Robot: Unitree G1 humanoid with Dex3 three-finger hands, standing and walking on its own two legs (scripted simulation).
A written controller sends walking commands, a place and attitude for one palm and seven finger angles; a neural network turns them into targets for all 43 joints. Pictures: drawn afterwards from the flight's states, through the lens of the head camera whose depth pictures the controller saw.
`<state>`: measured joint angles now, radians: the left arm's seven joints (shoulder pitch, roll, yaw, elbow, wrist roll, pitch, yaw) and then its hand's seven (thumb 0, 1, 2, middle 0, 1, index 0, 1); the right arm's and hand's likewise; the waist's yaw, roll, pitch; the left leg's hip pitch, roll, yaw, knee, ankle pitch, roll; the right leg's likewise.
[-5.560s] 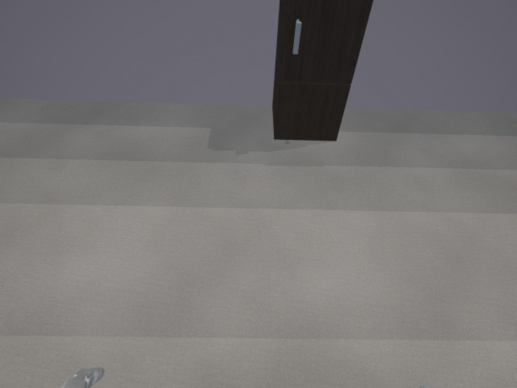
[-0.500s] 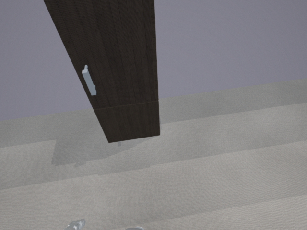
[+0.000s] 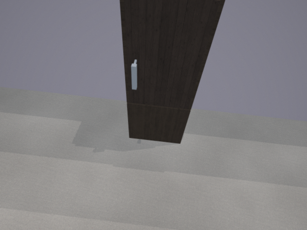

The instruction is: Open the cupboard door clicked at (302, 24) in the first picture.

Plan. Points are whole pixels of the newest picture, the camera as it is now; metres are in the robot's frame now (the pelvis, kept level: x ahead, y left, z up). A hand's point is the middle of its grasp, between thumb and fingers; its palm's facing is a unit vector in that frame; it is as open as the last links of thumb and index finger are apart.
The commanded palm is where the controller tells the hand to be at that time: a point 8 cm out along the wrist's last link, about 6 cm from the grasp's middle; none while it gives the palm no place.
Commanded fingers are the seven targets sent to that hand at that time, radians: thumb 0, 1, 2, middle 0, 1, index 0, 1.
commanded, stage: take the last steps up to it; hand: left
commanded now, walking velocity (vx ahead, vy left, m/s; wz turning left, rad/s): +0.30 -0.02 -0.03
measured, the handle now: (135, 74) +0.81 +0.19 -0.11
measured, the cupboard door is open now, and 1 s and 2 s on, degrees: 0 0 0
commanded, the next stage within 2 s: come to a stop and stand still in 0.70 s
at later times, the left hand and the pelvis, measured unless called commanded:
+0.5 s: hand (117, 183) +0.28 +0.15 -0.17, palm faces -0.02 -0.98 -0.21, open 7.4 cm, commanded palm none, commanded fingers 0.00 0.90 0.90 -0.20 -0.30 -0.20 -0.30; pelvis +0.16 -0.03 -0.02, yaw +0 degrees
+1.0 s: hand (115, 194) +0.25 +0.16 -0.18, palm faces +0.09 -0.99 -0.12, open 7.4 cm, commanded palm none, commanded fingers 0.00 0.90 0.90 -0.20 -0.30 -0.20 -0.30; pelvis +0.29 +0.00 +0.00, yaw -1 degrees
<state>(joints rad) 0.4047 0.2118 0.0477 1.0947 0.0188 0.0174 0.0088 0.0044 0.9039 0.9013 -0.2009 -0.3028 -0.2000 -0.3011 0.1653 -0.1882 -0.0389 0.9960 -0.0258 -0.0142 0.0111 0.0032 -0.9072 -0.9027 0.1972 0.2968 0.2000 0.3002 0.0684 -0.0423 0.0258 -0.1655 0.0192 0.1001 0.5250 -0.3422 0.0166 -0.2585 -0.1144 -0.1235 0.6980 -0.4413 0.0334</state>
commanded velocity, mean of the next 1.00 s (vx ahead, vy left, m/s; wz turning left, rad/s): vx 0.12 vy -0.04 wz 0.00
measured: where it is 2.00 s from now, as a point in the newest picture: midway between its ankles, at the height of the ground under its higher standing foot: outside the picture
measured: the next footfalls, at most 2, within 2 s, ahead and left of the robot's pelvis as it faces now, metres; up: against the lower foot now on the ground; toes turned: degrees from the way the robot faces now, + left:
right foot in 0.44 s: +0.28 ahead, -0.12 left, +0.00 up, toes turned -8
left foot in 0.90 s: +0.37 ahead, +0.10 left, +0.00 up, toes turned +7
